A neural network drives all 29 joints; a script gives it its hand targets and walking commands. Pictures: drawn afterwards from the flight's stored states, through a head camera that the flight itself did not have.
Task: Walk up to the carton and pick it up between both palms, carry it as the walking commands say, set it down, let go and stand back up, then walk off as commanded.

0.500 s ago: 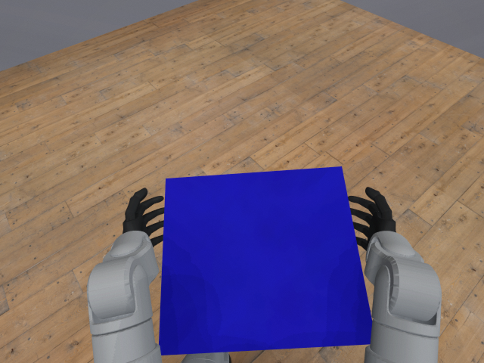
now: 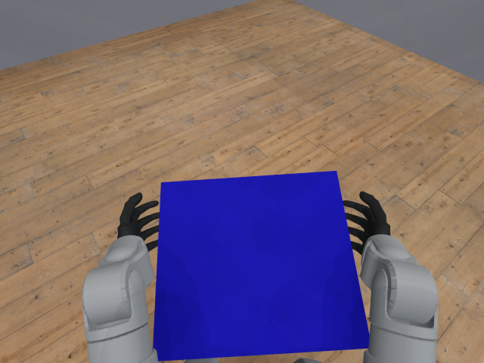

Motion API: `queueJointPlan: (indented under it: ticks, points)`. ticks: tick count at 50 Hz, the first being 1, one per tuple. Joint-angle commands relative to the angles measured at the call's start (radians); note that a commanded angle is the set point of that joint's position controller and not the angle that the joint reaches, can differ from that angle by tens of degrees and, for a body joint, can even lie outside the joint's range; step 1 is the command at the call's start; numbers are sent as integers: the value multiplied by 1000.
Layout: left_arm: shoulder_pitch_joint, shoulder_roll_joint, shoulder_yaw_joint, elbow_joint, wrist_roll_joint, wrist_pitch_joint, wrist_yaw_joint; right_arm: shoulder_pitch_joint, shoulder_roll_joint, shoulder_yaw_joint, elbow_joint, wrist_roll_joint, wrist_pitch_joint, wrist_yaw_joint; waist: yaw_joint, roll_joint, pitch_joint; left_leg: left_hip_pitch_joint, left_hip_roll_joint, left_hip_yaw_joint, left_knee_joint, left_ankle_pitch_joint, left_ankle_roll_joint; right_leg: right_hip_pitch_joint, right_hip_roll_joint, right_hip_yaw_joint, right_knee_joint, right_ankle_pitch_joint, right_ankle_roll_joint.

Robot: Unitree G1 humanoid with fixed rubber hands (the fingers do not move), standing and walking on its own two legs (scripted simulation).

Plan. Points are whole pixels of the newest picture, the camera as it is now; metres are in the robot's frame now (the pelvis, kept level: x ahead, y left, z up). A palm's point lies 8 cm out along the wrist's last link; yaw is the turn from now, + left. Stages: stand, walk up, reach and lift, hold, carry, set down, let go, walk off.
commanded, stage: carry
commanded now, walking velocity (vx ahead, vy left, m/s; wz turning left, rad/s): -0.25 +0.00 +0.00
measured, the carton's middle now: (253, 262) +0.28 +0.02 +0.00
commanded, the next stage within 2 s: none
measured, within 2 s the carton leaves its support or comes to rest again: neither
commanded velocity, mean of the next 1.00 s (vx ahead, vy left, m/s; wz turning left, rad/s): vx -0.25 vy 0.00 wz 0.00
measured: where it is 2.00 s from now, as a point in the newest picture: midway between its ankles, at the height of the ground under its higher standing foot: outside the picture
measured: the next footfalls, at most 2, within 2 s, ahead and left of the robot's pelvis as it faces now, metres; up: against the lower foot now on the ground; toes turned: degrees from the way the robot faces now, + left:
right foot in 0.10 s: -0.03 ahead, -0.12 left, +0.00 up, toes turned -6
left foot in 0.44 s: -0.22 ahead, +0.13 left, +0.00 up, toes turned +4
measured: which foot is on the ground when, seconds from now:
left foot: down 0.00-0.12, up 0.14-0.42, down 0.44-0.82, up 0.84-1.00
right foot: up 0.00-0.08, down 0.10-0.46, up 0.48-0.76, down 0.78-1.00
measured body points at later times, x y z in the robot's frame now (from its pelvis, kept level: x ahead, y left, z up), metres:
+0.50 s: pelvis -0.24 +0.02 -0.01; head -0.24 +0.03 +0.44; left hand +0.04 +0.21 +0.06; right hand +0.04 -0.15 +0.07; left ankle -0.26 +0.13 -0.73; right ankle -0.09 -0.11 -0.72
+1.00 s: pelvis -0.48 +0.02 +0.00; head -0.45 +0.01 +0.45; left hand -0.18 +0.18 +0.08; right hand -0.21 -0.18 +0.07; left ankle -0.47 +0.14 -0.66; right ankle -0.40 -0.10 -0.73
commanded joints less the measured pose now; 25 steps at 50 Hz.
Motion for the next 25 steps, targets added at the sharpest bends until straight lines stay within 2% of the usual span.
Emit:
queueJointPlan:
  ticks: [1,2,3,4,5,6,7,8,9,10,11,13,16,17,19,20,21,22,23,24,25]
  points:
    - [-463,-811,-877,50,-427,53,-431,-366,791,686,-8,396,24,296,-61,232,-341,271,258,-260,-233,97,111,98,14,-16,-310,-25,-4]
    - [-446,-809,-869,63,-420,56,-432,-343,789,683,13,385,27,295,-55,247,-355,259,251,-252,-223,72,90,167,21,-26,-443,35,-12]
    - [-447,-812,-869,68,-421,54,-437,-337,781,686,16,377,28,294,-51,210,-363,224,237,-232,-222,13,47,259,5,-21,-600,156,-15]
    - [-476,-819,-866,72,-424,54,-441,-363,785,692,16,373,26,294,-54,145,-356,160,194,-193,-167,-3,2,344,-63,58,-680,203,-20]
    - [-495,-817,-860,62,-426,48,-443,-390,804,705,10,384,23,296,-57,-29,-359,66,117,-143,-86,-34,-35,394,-190,236,-739,169,-44]
    - [-494,-817,-859,41,-430,43,-444,-438,796,721,-31,398,20,298,-51,-251,-322,-77,3,-21,98,-249,-79,380,-402,428,-732,358,-110]
    - [-496,-846,-857,41,-422,36,-446,-498,825,748,-102,418,21,308,-38,-322,-269,-84,-15,-26,328,-339,-67,189,-489,401,-730,477,-231]
    - [-521,-862,-848,49,-411,34,-444,-560,850,769,-122,447,23,318,-44,-295,-219,-52,0,-80,532,-360,-57,60,-471,363,-767,456,-250]
    - [-555,-890,-850,27,-417,27,-439,-601,856,786,-123,475,12,322,-40,-140,-211,-45,-16,-64,607,-312,-62,78,-385,258,-767,386,-223]
    - [-565,-908,-843,16,-417,29,-436,-610,865,788,-117,486,10,324,-42,-66,-218,-82,-15,-67,604,-263,-70,143,-321,181,-718,427,-176]
    - [-560,-895,-837,-11,-403,27,-429,-613,872,801,-130,504,11,325,-45,-55,-249,-106,-18,-68,598,-258,-67,196,-303,166,-672,522,-150]
    - [-502,-850,-814,-16,-372,24,-413,-572,851,812,-116,519,19,326,-42,-96,-319,-107,-21,-45,550,-261,-76,297,-302,171,-643,606,-139]
    - [-379,-803,-763,60,-319,37,-402,-467,811,793,-59,497,45,324,-42,-175,-408,-40,-21,-18,312,-305,-82,426,-291,184,-605,696,-128]
    - [-361,-801,-752,91,-305,41,-400,-456,804,787,-37,489,53,325,-41,-218,-407,-15,-24,-17,221,-321,-81,445,-289,196,-593,720,-125]
    - [-319,-793,-741,130,-284,46,-402,-429,787,778,-13,472,63,325,-40,-285,-419,43,-44,8,21,-310,-76,485,-301,240,-589,689,-124]
    - [-299,-790,-744,144,-277,46,-402,-417,783,782,-1,465,64,327,-49,-282,-404,112,-30,-1,-143,-211,-71,451,-287,225,-573,647,-102]
    - [-319,-799,-759,139,-277,43,-401,-425,793,777,16,462,61,334,-50,-198,-397,203,8,-41,-236,-128,-57,376,-255,192,-535,566,-64]
    - [-370,-814,-780,118,-289,38,-403,-441,812,773,30,462,56,342,-49,-45,-377,281,89,-137,-247,-53,-37,255,-196,133,-477,462,-17]
    - [-407,-816,-784,99,-295,36,-405,-462,812,773,27,466,50,347,-51,155,-325,324,265,-339,-260,146,20,55,-109,49,-361,219,26]
    - [-481,-851,-799,54,-337,35,-416,-489,820,778,-7,467,34,354,-71,294,-227,210,369,-346,-229,336,141,-52,-42,-53,-175,-2,43]
    - [-579,-890,-847,6,-383,33,-424,-482,834,758,12,463,25,355,-79,343,-180,36,393,-349,-265,313,189,-29,-54,5,32,-53,16]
